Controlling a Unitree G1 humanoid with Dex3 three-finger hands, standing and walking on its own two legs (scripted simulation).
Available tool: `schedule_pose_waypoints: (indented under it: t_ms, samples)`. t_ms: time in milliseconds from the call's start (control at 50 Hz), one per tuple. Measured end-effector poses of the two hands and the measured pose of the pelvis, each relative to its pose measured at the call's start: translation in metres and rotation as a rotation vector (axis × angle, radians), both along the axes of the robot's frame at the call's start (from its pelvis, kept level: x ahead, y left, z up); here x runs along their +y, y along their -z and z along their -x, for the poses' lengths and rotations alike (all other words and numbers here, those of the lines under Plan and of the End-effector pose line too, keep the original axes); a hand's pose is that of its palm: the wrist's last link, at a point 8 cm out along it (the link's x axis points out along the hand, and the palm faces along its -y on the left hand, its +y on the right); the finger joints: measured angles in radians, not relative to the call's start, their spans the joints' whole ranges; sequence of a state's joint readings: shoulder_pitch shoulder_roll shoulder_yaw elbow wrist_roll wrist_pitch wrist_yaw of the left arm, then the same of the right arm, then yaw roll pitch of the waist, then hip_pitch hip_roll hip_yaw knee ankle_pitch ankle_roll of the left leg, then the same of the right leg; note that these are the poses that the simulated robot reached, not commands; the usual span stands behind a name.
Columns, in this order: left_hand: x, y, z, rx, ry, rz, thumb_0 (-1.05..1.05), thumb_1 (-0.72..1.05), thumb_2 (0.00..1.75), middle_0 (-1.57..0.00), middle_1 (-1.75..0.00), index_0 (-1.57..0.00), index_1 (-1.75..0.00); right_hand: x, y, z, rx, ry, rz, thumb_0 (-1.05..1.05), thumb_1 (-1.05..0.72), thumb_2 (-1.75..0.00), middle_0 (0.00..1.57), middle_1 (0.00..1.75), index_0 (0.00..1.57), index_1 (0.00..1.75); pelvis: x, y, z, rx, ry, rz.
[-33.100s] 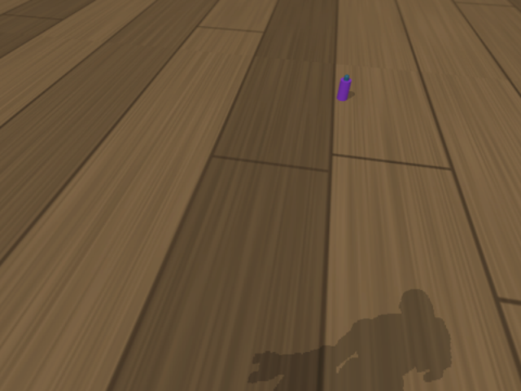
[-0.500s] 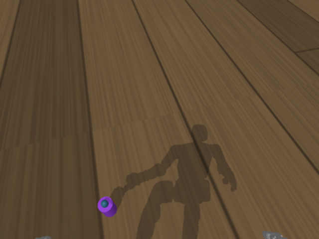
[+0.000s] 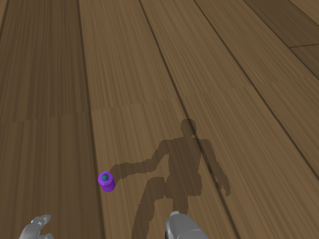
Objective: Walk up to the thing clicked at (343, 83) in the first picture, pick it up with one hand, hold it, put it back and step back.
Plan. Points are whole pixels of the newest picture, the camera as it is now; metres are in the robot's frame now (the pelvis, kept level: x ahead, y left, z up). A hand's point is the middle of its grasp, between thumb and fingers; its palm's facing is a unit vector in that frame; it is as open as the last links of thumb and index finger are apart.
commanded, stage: step back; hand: left
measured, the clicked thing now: (106, 181) +0.45 +0.22 -0.67
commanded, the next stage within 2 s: none
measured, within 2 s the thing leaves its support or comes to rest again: neither
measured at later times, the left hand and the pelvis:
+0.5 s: hand out of the picture +0.04 +0.25 -0.12, palm faces -0.07 -0.91 -0.42, open 7.4 cm; pelvis -0.09 +0.00 +0.01, yaw -5 degrees
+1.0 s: hand out of the picture -0.15 +0.27 -0.16, palm faces -0.11 -0.91 -0.40, open 7.4 cm; pelvis -0.25 -0.01 +0.00, yaw -7 degrees
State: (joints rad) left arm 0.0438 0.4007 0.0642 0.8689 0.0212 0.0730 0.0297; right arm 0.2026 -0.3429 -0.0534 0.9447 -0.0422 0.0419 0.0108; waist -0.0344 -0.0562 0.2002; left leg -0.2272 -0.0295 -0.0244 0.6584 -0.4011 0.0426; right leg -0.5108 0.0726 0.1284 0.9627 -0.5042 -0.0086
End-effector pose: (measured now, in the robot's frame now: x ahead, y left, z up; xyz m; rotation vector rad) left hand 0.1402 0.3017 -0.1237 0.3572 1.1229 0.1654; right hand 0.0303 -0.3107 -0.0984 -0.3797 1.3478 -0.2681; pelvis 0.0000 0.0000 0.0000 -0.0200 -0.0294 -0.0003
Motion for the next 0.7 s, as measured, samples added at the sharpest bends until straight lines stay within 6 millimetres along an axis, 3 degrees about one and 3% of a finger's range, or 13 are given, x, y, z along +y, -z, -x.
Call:
schedule_pose_waypoints:
  t_ms: [120,320,420,560,700]
  samples:
    - [0.002,-0.007,0.034,0.040,-0.001,0.012,0.01,0.91,0.90,-0.21,-0.30,-0.21,-0.30,0.004,-0.008,0.012,-0.024,0.014,0.018,0.01,-0.90,-0.89,0.21,0.31,0.20,0.30,0.006,-0.009,0.017,0.018,0.026,0.005]
    - [-0.007,-0.014,0.078,0.054,0.037,-0.052,0.01,0.91,0.90,-0.21,-0.30,-0.20,-0.30,-0.007,0.021,0.003,-0.191,0.025,-0.041,0.00,-0.90,-0.89,0.20,0.31,0.20,0.30,-0.003,0.005,0.055,-0.018,0.073,0.010]
    - [-0.014,-0.031,0.094,0.005,0.040,-0.053,0.01,0.91,0.90,-0.21,-0.30,-0.21,-0.30,-0.001,0.016,0.012,-0.209,0.017,-0.081,0.00,-0.91,-0.89,0.20,0.30,0.20,0.30,-0.008,-0.004,0.074,-0.016,0.087,-0.046]
    - [-0.009,-0.040,0.111,-0.067,0.050,-0.054,0.01,0.90,0.90,-0.21,-0.30,-0.21,-0.30,-0.001,0.012,0.049,-0.191,-0.027,-0.044,0.00,-0.90,-0.89,0.20,0.30,0.20,0.30,0.001,-0.005,0.110,0.005,0.064,-0.041]
    - [0.012,-0.014,0.149,-0.081,0.032,-0.012,0.01,0.91,0.90,-0.21,-0.30,-0.21,-0.30,0.013,0.007,0.108,-0.157,-0.044,0.001,0.00,-0.91,-0.89,0.20,0.30,0.20,0.30,0.016,0.007,0.154,-0.040,0.054,-0.060]
